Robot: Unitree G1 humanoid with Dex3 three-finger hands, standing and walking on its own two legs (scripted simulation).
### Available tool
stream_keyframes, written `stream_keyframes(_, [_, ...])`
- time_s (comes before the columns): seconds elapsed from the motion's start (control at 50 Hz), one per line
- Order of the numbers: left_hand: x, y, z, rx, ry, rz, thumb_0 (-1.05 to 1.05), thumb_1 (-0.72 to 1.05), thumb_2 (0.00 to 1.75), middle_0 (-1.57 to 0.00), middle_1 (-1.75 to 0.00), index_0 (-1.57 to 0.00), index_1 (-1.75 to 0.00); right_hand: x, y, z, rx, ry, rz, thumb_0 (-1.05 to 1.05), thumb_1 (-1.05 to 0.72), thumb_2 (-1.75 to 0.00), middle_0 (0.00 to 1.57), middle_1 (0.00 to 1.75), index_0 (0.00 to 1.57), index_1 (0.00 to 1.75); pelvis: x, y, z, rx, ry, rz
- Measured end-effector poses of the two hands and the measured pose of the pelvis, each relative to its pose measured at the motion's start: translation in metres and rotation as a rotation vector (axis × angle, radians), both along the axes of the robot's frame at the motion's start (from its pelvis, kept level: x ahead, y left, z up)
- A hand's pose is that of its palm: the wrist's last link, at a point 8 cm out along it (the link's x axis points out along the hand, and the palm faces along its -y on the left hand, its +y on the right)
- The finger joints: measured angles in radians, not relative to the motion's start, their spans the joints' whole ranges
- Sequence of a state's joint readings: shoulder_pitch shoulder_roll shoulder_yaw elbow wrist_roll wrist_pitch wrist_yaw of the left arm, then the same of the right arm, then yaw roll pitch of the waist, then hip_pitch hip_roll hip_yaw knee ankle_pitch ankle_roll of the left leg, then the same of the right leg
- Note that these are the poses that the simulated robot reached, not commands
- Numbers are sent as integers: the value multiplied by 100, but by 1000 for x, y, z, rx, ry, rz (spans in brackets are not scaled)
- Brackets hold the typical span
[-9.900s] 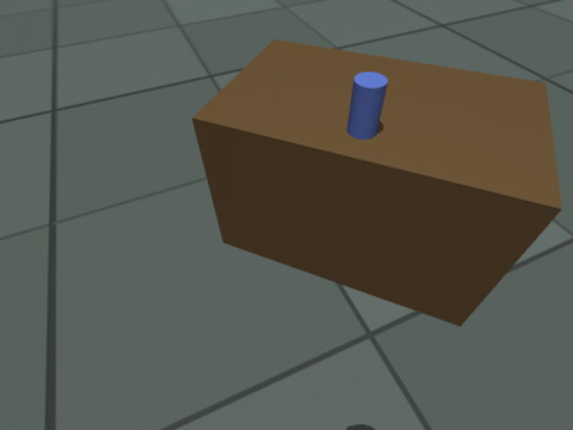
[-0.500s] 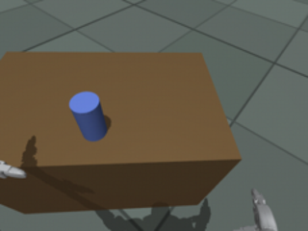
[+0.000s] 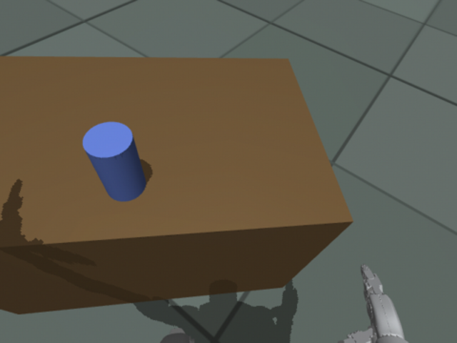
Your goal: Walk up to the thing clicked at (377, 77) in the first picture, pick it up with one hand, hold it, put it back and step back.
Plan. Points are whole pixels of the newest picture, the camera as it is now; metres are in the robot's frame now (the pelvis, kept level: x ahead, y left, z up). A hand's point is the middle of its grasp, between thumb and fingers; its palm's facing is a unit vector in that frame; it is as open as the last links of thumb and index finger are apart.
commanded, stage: go down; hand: left
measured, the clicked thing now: (118, 164) +0.46 +0.22 -0.01
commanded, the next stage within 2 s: approach in 1.42 s
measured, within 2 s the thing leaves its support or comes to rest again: neither
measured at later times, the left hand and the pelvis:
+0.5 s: hand out of the picture +0.35 +0.41 +0.09, palm faces +0.28 -0.96 +0.02, open 17.6 cm; pelvis +0.00 +0.00 -0.01, yaw +0 degrees
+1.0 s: hand out of the picture +0.36 +0.42 +0.09, palm faces +0.28 -0.96 +0.00, open 17.6 cm; pelvis +0.01 +0.00 -0.02, yaw +0 degrees
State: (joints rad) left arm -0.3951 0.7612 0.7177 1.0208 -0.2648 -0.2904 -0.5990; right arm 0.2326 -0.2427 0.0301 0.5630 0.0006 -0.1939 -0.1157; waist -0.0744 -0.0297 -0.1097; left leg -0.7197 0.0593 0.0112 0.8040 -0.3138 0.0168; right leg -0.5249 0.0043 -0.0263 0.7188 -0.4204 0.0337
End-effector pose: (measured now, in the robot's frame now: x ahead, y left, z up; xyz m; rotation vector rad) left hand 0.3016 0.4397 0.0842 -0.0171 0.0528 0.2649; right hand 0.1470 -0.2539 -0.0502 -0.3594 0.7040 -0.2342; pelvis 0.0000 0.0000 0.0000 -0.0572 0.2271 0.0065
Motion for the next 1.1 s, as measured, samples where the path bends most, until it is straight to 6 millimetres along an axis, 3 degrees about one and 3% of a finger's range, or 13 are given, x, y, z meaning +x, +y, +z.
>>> stream_keyframes(0.86, [26,21,13,3,-3,13,-1,-57,7,-5,-4,-4,-5,-3,6,-3,-19,-38,25,-1,52,-6,6,5,6,5,1,2,-17,-16,56,0])
stream_keyframes(1.1, [14,20,5,-1,7,12,-1,-57,7,-5,-4,-5,-5,3,10,-1,-9,-49,38,-1,51,-6,6,5,6,5,7,5,-16,-14,47,1])
